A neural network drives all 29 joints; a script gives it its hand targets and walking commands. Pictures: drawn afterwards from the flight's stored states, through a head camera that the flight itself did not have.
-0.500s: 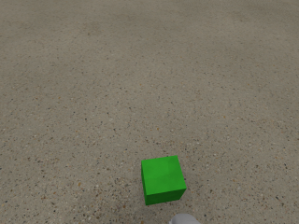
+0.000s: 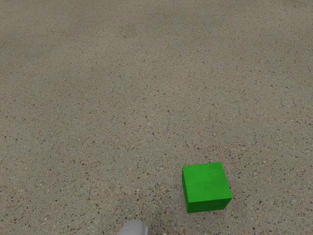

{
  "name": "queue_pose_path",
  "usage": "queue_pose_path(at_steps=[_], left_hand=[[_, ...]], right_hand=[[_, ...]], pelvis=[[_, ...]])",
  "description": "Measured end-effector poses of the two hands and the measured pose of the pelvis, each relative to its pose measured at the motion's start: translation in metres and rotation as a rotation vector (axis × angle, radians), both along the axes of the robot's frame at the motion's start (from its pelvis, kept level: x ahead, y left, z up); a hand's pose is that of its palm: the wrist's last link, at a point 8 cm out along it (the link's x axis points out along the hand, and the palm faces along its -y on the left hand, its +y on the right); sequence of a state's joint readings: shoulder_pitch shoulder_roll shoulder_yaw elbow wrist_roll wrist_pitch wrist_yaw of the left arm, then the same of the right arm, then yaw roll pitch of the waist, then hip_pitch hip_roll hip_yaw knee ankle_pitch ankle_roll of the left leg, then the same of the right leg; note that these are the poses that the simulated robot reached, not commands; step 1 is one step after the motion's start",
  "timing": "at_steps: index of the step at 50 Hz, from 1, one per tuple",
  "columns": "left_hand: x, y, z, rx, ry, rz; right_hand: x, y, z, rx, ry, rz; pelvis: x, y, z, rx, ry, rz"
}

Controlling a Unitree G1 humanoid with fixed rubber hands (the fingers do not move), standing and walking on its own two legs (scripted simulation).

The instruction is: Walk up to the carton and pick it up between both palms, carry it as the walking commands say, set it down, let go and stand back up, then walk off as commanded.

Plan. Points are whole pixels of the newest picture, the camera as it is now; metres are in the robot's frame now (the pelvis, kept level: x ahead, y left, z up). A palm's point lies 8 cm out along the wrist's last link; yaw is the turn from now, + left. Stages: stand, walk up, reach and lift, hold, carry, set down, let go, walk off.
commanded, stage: walk off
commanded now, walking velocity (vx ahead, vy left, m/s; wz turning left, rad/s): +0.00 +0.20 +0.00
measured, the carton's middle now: (203, 188) +0.43 -0.18 -0.66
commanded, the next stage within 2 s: stand in 1.26 s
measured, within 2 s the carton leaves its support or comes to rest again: neither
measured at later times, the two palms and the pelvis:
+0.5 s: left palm out of the picture +0.06 +0.38 -0.14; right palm out of the picture +0.05 -0.10 -0.17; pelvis +0.01 +0.13 -0.02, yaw -1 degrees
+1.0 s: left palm out of the picture -0.03 +0.49 -0.15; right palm out of the picture +0.11 -0.02 -0.14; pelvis +0.01 +0.23 -0.01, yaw +1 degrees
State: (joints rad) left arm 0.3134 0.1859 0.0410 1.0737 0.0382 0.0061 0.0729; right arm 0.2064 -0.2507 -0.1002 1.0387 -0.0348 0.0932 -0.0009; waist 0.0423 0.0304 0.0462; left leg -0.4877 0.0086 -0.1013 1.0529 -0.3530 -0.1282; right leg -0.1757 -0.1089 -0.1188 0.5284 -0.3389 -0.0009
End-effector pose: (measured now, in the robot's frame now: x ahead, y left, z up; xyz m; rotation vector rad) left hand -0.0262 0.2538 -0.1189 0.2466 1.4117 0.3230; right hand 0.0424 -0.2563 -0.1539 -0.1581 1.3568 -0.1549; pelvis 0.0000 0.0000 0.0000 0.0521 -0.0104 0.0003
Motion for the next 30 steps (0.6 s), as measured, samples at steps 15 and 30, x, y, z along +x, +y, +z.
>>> queue_pose_path(at_steps=[15, 30], left_hand=[[0.018, 0.110, -0.041, -0.063, 0.018, 0.030], [0.071, 0.124, -0.008, -0.012, -0.125, -0.062]], right_hand=[[0.048, 0.112, 0.022, -0.059, -0.139, 0.063], [-0.009, 0.172, -0.019, 0.074, 0.015, -0.014]], pelvis=[[0.003, 0.095, -0.012, -0.035, 0.000, 0.001], [0.010, 0.135, -0.009, 0.002, 0.000, -0.003]])
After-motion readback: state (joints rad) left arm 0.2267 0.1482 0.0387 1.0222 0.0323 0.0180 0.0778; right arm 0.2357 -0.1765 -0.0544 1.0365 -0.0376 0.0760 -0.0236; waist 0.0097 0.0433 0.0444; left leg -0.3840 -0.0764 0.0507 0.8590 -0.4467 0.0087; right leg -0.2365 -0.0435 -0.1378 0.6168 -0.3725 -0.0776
